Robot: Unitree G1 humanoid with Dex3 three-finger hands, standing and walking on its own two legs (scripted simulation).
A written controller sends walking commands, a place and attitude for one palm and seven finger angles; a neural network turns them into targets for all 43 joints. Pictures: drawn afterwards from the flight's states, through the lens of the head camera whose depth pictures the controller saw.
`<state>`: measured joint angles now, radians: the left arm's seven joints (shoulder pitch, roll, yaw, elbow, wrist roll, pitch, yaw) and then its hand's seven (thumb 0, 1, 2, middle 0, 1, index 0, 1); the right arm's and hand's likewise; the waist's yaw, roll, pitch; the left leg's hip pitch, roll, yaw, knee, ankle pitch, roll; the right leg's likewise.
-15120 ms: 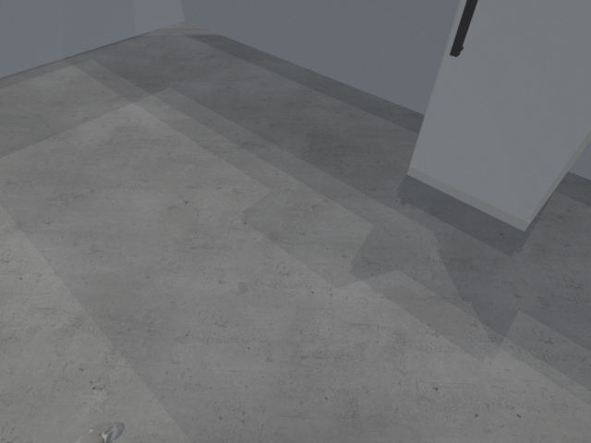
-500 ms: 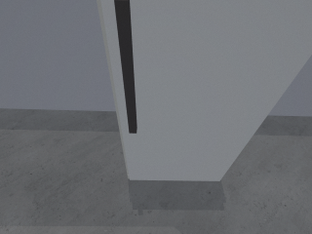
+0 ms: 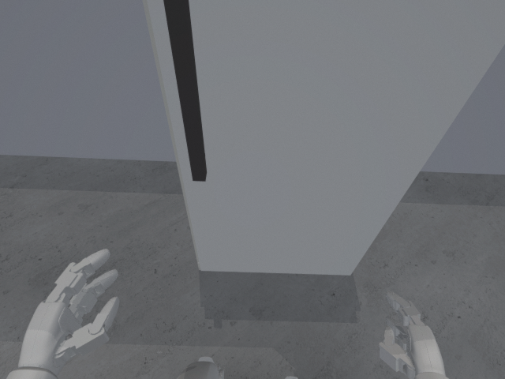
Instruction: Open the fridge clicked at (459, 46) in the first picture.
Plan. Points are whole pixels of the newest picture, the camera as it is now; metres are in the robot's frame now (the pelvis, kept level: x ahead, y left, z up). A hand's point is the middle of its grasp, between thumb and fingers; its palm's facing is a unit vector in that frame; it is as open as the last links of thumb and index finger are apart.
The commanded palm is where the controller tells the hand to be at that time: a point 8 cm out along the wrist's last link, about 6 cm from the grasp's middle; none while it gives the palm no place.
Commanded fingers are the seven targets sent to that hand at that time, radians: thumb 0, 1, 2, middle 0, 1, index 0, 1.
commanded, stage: raise the hand to about handle height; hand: left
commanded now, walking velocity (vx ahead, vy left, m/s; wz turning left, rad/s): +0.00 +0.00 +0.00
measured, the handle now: (190, 79) +0.54 +0.15 +0.20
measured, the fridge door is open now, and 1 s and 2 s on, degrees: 0 0 0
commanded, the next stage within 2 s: move the hooked fingers beside the handle in 1.70 s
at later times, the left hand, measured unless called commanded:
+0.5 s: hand (61, 252) +0.26 +0.28 +0.10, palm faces +0.12 -0.99 -0.06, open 11.4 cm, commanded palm +0.22 +0.32 +0.09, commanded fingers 0.00 -0.17 0.44 -0.28 -0.99 -0.28 -0.99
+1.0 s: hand (12, 227) +0.27 +0.32 +0.14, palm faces +0.07 -1.00 -0.06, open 13.8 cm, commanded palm +0.24 +0.37 +0.15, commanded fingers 0.00 -0.50 0.30 -0.30 -1.20 -0.30 -1.20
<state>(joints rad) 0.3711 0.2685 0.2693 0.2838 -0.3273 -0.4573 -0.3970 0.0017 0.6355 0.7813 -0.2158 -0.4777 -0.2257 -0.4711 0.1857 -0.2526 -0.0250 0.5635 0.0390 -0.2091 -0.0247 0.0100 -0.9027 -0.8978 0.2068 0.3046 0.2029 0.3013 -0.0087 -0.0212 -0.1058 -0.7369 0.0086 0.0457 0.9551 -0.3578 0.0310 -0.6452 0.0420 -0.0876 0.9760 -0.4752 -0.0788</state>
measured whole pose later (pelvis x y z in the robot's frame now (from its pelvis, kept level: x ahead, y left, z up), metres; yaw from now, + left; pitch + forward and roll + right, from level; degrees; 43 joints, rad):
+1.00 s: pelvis +0.02 +0.05 +0.04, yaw +1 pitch +3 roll -3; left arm 0.09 0.41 0.36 0.13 -0.34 -0.06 -0.40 -0.01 -0.46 0.31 -0.29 -1.18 -0.30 -1.17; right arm 0.24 -0.24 0.08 0.55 0.05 -0.22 -0.10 0.01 -0.90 -0.90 0.21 0.30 0.20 0.30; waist 0.04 0.04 -0.05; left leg -0.47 -0.04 0.04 0.70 -0.28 0.09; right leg -0.34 0.01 -0.08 0.64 -0.35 0.00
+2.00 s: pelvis +0.03 +0.00 +0.05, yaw +1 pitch +1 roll -1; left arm -0.10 0.42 0.41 0.34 -0.34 -0.06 -0.43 -0.01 -0.50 0.30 -0.30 -1.20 -0.31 -1.20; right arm 0.24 -0.28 0.06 0.62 0.07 -0.22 -0.12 0.01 -0.90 -0.90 0.21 0.30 0.20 0.30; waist 0.04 0.05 -0.03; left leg -0.40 0.00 0.02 0.62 -0.25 0.03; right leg -0.28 0.06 -0.10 0.58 -0.33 -0.07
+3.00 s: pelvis +0.03 +0.03 +0.04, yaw +0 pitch +6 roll -1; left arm -0.52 0.33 0.25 0.69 -0.21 -0.14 -0.20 -0.01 -0.50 0.30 -0.30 -1.20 -0.31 -1.20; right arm 0.30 -0.27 0.05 0.65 0.05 -0.09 -0.07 0.01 -0.90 -0.90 0.21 0.30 0.20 0.30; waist -0.04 0.03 -0.05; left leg -0.49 -0.02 0.05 0.65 -0.27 0.07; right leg -0.38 0.03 -0.06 0.63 -0.35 -0.03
